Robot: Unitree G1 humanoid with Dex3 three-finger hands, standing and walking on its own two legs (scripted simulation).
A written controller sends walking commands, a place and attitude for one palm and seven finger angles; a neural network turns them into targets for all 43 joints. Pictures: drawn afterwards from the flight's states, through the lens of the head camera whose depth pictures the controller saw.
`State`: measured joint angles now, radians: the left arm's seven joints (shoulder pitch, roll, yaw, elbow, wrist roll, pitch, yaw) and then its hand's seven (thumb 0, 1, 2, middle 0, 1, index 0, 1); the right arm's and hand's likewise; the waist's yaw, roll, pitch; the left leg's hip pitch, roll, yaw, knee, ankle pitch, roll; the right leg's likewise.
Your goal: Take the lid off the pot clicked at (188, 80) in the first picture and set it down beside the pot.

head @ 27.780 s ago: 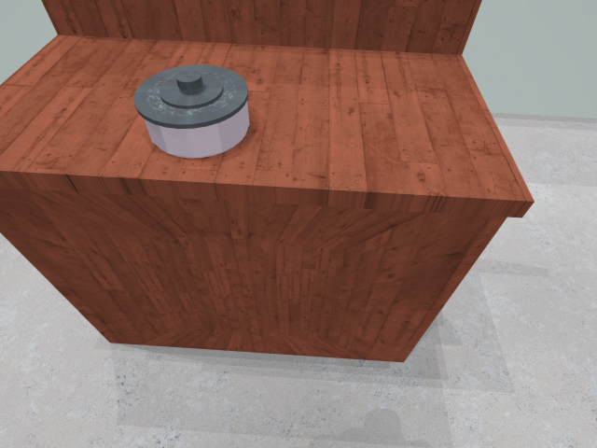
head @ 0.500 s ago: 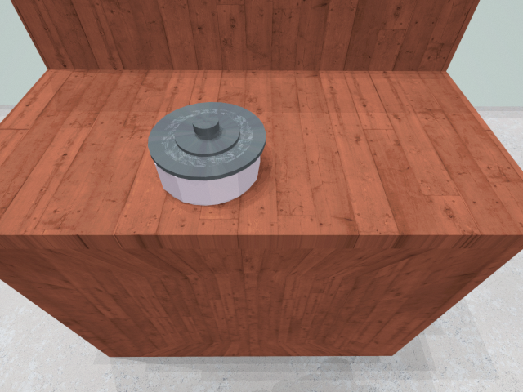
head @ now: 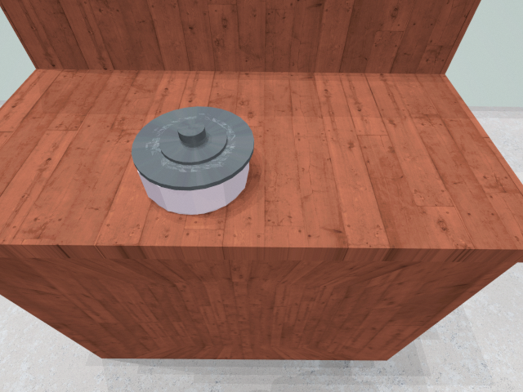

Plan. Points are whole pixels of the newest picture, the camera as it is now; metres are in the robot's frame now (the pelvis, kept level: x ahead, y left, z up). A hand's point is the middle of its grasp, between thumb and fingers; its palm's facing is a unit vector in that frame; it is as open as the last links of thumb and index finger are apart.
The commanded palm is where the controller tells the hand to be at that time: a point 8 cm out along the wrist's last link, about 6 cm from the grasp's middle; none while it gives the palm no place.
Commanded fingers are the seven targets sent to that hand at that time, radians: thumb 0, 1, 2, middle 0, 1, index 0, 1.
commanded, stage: look again from close up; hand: left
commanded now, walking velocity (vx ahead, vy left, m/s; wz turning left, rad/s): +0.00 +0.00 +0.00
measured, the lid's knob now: (191, 131) +0.45 +0.14 +0.16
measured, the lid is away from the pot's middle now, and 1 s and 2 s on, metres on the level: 0.01 0.01 0.01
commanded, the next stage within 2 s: lift the closed hand beside the body in 0.22 s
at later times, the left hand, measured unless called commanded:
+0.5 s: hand (129, 390) +0.14 +0.20 -0.06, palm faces +0.21 -0.93 -0.31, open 6.7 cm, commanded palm +0.08 +0.24 -0.01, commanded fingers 0.00 0.90 0.90 -0.64 -0.78 -0.64 -0.78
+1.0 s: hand out of the picture +0.08 +0.25 +0.08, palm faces +0.30 -0.88 -0.37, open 3.1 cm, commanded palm +0.03 +0.29 +0.13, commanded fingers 0.00 0.90 0.90 -1.30 -1.50 -1.30 -1.50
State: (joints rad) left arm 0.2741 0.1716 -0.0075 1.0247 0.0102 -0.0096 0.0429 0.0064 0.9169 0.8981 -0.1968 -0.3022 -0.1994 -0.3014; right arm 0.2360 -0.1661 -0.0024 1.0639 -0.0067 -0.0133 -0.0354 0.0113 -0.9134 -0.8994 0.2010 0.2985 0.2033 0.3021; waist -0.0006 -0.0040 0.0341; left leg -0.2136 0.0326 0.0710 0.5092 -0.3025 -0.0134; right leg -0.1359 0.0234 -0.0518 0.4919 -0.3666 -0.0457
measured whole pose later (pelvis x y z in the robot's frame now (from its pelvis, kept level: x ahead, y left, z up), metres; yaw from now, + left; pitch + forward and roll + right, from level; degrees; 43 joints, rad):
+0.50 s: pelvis -0.01 +0.01 +0.01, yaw +3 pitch +0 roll +1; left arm 0.41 0.16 0.01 0.29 -0.02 0.01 0.13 0.02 0.93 0.90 -0.30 -0.42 -0.31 -0.42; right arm 0.24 -0.24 -0.02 0.92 0.02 -0.19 -0.01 0.01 -0.91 -0.90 0.20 0.30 0.20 0.30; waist 0.00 0.05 0.01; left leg -0.18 -0.01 0.03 0.41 -0.22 0.01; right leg -0.09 -0.01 -0.09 0.39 -0.31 -0.03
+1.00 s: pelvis -0.05 +0.02 +0.01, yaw +2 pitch -4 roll -1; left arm 0.70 0.29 0.16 -0.38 -0.04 -0.07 0.07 0.02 0.90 0.90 -1.21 -1.41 -1.21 -1.41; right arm 0.15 -0.21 0.01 0.58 0.00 -0.12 -0.04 0.02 -0.90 -0.90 0.20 0.30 0.21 0.30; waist 0.07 0.04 0.03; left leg -0.18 0.01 0.04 0.42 -0.18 0.02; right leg -0.06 0.01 -0.08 0.35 -0.22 -0.02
